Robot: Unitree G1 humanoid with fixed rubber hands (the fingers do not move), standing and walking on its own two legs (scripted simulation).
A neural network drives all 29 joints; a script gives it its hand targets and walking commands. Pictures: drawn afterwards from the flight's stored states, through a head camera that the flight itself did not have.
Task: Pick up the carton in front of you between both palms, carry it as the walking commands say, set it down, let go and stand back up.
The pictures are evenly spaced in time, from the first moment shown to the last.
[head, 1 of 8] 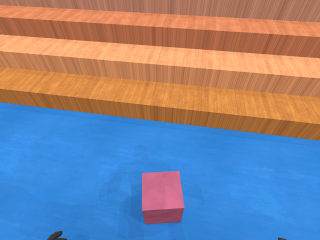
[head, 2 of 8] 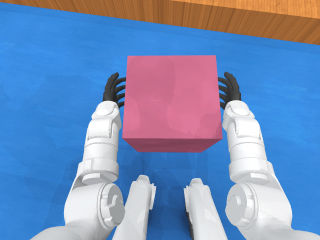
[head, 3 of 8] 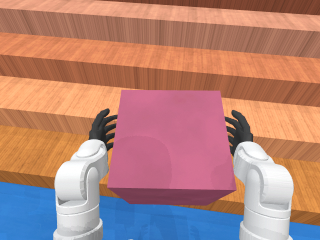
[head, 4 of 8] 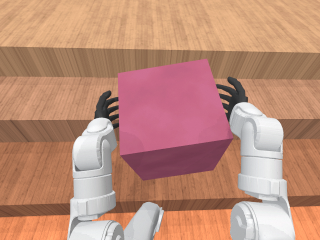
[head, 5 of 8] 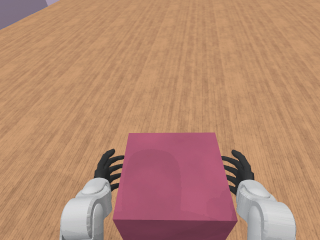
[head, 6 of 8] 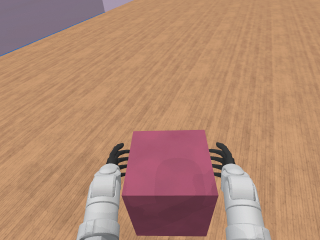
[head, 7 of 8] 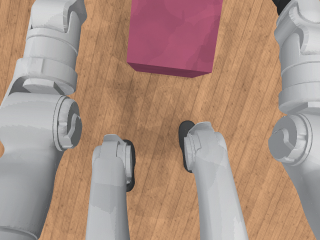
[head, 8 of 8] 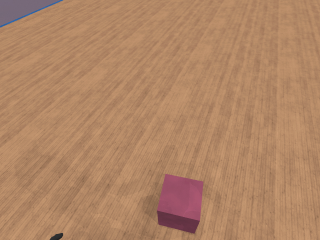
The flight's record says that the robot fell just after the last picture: no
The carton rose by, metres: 2.56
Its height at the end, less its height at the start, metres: +1.80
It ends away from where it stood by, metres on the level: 5.91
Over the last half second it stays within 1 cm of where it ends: yes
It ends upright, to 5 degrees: yes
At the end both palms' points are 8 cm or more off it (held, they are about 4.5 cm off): yes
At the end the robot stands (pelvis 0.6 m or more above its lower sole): yes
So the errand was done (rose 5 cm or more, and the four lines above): yes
